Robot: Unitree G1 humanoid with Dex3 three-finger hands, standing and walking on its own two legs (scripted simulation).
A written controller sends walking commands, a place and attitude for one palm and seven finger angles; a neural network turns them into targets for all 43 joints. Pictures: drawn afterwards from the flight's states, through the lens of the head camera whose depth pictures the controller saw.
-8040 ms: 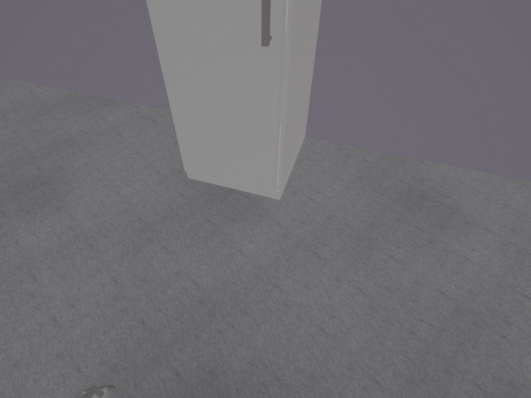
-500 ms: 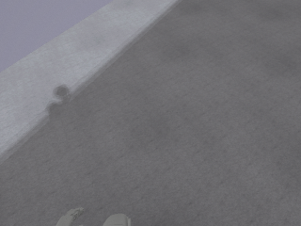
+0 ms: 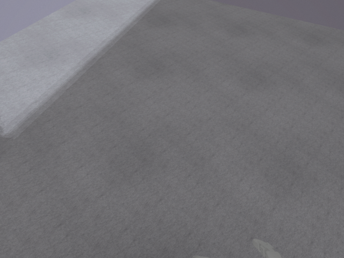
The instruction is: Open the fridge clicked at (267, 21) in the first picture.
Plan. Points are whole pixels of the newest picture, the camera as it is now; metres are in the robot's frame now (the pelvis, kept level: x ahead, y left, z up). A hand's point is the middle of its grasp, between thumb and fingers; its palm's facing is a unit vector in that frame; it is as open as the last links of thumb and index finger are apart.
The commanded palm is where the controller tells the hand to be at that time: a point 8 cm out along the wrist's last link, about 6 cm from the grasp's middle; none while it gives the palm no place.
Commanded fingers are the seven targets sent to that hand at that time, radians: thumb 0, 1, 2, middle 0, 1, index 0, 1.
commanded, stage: turn to face it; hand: right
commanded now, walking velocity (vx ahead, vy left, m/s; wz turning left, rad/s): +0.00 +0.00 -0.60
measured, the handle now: out of the picture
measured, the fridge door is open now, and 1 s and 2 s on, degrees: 0 0 0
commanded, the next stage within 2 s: none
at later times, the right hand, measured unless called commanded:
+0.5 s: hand out of the picture -0.05 -0.29 -0.19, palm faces +0.35 +0.90 -0.25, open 7.4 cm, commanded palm none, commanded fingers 0.00 -0.90 -0.90 0.20 0.30 0.20 0.30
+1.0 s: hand out of the picture +0.02 -0.29 -0.14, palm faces +0.54 +0.80 -0.26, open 7.4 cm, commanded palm none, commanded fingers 0.00 -0.90 -0.90 0.20 0.30 0.20 0.30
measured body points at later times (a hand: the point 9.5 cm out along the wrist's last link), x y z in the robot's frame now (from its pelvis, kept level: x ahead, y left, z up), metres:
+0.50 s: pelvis -0.02 -0.07 +0.00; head +0.01 -0.11 +0.44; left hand +0.19 +0.15 -0.11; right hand -0.07 -0.34 -0.17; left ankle -0.01 +0.10 -0.66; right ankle -0.03 -0.14 -0.74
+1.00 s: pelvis +0.00 -0.04 +0.00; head +0.03 -0.05 +0.45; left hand +0.15 +0.17 -0.15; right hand -0.01 -0.33 -0.12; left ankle +0.06 +0.08 -0.72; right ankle -0.03 -0.14 -0.74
